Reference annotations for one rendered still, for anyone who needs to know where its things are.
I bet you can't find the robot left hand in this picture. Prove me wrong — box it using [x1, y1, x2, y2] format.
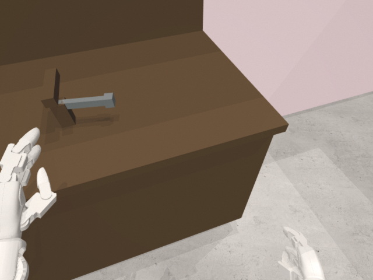
[0, 127, 57, 240]

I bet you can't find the robot right hand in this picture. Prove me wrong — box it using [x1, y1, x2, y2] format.
[278, 226, 325, 280]

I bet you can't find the left robot forearm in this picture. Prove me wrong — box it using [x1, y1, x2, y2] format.
[0, 238, 29, 280]

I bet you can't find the counter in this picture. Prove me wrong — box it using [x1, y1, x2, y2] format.
[0, 0, 288, 280]

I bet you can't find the tap lever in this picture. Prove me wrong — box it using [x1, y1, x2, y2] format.
[58, 93, 116, 109]

